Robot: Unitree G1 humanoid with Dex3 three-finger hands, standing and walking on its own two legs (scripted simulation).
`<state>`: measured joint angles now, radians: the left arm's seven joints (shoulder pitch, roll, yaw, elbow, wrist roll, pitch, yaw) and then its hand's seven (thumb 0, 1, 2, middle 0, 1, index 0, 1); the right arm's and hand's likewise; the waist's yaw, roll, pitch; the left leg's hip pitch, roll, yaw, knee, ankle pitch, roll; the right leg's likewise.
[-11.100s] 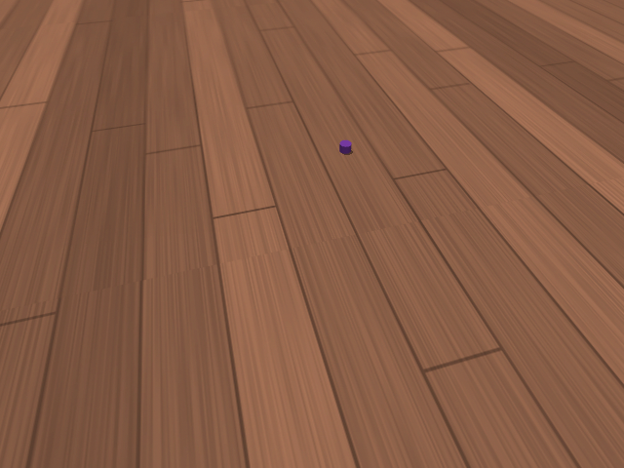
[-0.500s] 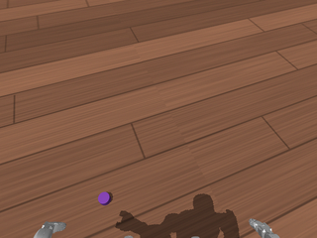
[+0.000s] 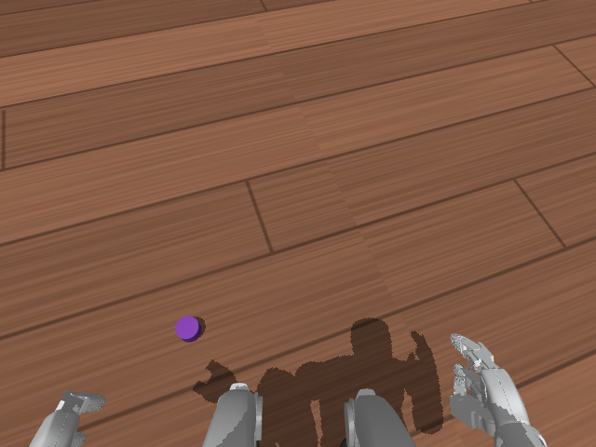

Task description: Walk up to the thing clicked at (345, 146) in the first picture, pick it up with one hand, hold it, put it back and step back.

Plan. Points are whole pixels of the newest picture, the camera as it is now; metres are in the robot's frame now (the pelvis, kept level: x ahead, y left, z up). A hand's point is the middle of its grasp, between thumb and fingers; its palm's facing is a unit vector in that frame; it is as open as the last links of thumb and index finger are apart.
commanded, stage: rise first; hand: left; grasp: from above
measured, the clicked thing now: (188, 329) +0.41 +0.30 -0.62
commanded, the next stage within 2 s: approach in 1.86 s
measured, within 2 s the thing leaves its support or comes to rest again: neither
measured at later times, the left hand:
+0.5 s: hand (127, 380) +0.25 +0.33 -0.35, palm faces -0.49 -0.35 -0.80, open 14.1 cm
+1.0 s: hand (142, 357) +0.31 +0.35 -0.44, palm faces -0.47 -0.09 -0.88, open 14.1 cm
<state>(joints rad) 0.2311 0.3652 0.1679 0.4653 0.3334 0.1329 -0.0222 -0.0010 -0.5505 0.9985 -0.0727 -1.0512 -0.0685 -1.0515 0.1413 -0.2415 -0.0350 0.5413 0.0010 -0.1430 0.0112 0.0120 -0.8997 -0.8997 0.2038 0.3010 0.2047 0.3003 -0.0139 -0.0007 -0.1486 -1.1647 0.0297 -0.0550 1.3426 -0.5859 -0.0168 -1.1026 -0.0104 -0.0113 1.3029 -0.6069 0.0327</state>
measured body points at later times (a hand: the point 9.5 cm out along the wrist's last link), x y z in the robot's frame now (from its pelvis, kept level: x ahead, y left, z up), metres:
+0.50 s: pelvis -0.07 +0.00 -0.21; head +0.15 +0.02 +0.18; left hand +0.28 +0.35 -0.30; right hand +0.10 -0.28 -0.35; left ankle +0.02 +0.12 -0.61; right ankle +0.00 -0.14 -0.61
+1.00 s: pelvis -0.09 +0.01 -0.30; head +0.13 +0.06 +0.09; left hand +0.33 +0.35 -0.39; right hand +0.01 -0.28 -0.41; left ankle +0.02 +0.12 -0.61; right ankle +0.00 -0.14 -0.61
